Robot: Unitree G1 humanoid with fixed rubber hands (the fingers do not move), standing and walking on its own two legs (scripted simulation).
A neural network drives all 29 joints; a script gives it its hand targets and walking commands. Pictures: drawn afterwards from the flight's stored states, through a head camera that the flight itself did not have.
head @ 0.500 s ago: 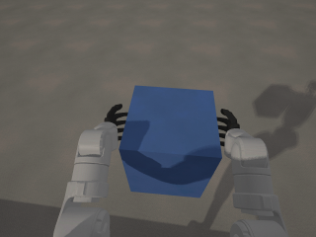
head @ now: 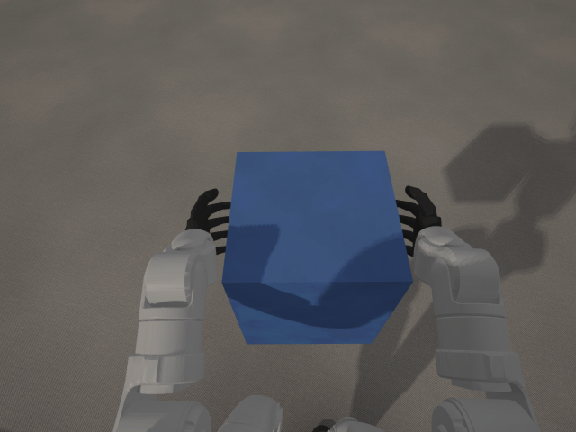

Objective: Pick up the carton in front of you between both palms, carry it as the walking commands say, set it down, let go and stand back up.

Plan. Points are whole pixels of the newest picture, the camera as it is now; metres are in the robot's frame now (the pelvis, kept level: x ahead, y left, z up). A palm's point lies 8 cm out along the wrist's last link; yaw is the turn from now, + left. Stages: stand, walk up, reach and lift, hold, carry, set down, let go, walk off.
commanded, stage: carry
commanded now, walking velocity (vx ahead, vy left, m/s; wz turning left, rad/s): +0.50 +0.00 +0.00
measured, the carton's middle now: (309, 255) +0.37 +0.02 -0.01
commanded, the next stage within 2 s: none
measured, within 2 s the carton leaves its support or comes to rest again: neither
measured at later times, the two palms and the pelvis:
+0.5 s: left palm (235, 61) +0.69 +0.18 +0.11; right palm (404, 75) +0.66 -0.12 +0.11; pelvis +0.35 +0.05 +0.04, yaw -2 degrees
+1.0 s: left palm (261, 4) +0.89 +0.15 +0.12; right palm (402, 7) +0.90 -0.15 +0.12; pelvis +0.64 -0.01 +0.03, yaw +2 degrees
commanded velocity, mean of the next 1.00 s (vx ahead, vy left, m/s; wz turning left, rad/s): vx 0.50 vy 0.00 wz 0.00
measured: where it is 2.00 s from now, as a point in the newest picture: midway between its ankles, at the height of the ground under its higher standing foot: (312, 165)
